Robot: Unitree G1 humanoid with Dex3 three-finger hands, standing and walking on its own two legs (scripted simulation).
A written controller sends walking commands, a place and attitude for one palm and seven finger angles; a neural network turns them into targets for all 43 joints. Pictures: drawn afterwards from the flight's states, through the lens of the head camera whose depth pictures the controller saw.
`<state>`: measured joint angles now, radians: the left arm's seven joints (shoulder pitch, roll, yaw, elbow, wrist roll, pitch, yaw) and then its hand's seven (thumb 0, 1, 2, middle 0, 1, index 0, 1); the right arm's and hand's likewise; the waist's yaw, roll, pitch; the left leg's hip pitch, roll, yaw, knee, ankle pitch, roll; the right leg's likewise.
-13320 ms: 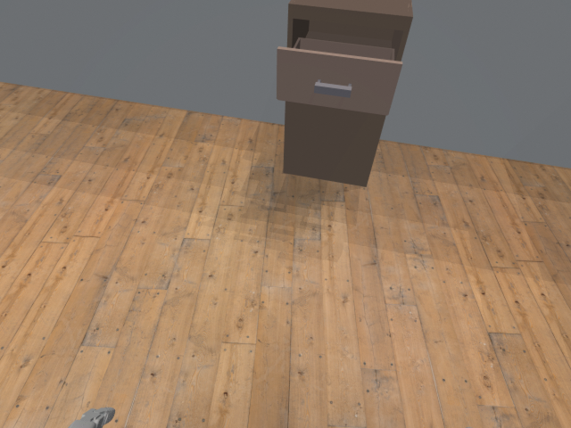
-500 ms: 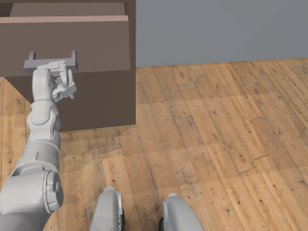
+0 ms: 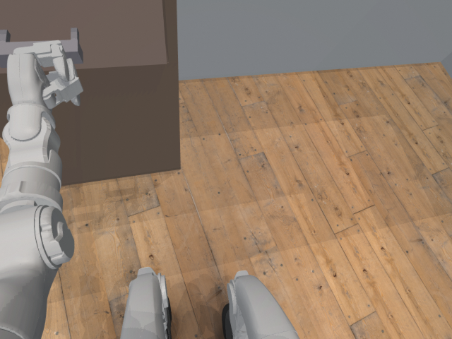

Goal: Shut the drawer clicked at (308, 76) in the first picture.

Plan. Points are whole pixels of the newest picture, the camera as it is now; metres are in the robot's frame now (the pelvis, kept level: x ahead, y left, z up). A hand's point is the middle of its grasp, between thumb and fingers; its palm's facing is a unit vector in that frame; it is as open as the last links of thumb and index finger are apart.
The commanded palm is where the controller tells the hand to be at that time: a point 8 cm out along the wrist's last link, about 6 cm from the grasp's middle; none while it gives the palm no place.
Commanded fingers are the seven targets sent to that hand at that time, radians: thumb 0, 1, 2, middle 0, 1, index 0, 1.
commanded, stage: push the drawer shut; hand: left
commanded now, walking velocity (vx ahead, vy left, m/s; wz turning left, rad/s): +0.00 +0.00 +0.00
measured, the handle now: (40, 43) +0.61 +0.26 +0.06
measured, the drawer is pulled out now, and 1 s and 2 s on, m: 0.01 0.00 0.00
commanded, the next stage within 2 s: pull the fist back off the drawer in 0.68 s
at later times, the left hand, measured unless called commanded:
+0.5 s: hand (61, 73) +0.55 +0.22 +0.05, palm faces +0.10 -0.99 -0.05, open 3.4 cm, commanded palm +0.60 +0.23 +0.06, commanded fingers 0.00 0.90 0.90 -1.40 -1.60 -1.40 -1.60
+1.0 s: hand (58, 70) +0.55 +0.23 +0.06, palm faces +0.11 -0.99 -0.06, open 3.6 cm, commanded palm +0.57 +0.22 +0.06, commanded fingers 0.00 0.90 0.90 -1.40 -1.60 -1.40 -1.60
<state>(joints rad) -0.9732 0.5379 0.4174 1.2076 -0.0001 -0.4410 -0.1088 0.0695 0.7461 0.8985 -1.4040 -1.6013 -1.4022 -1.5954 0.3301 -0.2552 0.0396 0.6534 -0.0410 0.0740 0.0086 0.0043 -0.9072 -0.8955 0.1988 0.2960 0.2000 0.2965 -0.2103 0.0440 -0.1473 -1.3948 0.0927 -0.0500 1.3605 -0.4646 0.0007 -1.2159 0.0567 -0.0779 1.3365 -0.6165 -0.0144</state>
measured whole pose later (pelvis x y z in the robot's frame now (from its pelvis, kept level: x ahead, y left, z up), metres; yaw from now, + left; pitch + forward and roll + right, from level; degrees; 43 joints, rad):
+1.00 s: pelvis -0.03 +0.01 -0.02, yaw -1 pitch +31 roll -8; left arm -1.19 0.69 0.34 1.30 0.04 -0.34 -0.11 0.07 0.48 0.87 -1.40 -1.60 -1.40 -1.60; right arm 0.37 -0.25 0.10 0.68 -0.06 -0.03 -0.02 0.00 -0.91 -0.90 0.20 0.30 0.20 0.30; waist -0.27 0.04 -0.13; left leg -1.53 0.08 -0.08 1.40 -0.41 0.02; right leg -1.33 0.05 -0.10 1.36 -0.56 0.00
